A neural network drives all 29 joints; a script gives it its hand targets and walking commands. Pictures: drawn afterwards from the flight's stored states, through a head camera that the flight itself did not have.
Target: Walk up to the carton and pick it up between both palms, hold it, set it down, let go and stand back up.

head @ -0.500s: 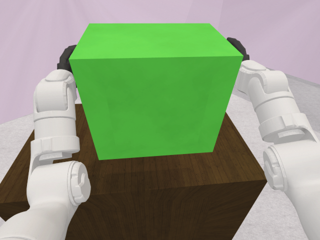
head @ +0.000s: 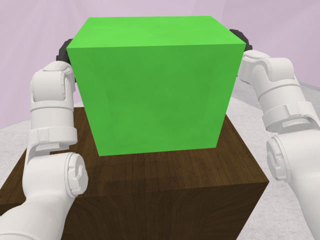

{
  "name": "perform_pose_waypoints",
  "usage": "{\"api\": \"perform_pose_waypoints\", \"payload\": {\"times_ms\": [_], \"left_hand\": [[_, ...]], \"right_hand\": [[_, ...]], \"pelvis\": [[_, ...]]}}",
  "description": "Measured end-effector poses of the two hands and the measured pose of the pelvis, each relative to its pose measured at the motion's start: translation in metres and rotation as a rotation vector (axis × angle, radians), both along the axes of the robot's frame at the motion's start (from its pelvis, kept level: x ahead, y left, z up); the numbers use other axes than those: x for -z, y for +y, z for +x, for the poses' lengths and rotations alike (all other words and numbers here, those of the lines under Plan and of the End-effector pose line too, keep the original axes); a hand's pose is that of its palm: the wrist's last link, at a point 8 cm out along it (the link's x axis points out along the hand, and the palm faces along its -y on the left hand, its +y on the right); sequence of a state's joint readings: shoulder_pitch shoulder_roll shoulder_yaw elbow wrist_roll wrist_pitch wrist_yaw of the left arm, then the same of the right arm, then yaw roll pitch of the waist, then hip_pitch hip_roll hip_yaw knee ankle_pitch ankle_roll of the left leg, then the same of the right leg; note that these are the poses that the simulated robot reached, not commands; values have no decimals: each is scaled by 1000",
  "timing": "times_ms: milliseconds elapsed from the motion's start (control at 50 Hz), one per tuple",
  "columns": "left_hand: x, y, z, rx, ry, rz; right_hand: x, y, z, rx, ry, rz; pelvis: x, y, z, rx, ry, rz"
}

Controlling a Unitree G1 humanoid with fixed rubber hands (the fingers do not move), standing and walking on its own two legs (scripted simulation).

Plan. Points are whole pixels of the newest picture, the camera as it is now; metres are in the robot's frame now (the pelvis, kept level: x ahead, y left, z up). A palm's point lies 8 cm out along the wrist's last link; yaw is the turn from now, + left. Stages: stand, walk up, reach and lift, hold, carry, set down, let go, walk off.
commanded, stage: hold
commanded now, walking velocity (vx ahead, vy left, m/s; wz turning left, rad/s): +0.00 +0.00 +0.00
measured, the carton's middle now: (155, 85) +0.40 +0.01 +0.26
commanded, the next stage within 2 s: none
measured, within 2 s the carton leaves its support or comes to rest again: neither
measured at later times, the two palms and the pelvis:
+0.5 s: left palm (63, 64) +0.37 +0.20 +0.32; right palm (244, 52) +0.37 -0.19 +0.34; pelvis +0.00 +0.00 +0.00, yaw +0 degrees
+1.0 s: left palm (63, 64) +0.37 +0.20 +0.32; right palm (244, 53) +0.37 -0.19 +0.34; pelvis +0.00 +0.00 +0.00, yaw +0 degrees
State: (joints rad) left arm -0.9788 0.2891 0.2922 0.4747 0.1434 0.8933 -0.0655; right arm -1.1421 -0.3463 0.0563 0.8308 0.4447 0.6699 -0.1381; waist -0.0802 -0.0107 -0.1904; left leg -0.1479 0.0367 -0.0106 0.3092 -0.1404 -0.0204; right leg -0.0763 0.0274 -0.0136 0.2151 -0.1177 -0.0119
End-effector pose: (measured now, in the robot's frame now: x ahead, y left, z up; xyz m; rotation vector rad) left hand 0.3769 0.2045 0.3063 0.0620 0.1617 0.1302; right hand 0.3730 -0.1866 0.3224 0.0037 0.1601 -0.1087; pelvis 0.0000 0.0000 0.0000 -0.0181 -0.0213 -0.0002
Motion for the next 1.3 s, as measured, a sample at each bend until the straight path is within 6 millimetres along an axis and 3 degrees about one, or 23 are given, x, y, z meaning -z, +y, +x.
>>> {"api": "perform_pose_waypoints", "payload": {"times_ms": [400, 1300], "left_hand": [[-16, 0, -5, -1, 8, 4], [-19, 1, -5, 1, 15, 9]], "right_hand": [[-18, 1, -4, -3, 10, -1], [-22, 1, -4, -1, 23, -8]], "pelvis": [[0, -3, -4, -4, 16, -1], [1, -2, -3, -6, 26, -4]]}}
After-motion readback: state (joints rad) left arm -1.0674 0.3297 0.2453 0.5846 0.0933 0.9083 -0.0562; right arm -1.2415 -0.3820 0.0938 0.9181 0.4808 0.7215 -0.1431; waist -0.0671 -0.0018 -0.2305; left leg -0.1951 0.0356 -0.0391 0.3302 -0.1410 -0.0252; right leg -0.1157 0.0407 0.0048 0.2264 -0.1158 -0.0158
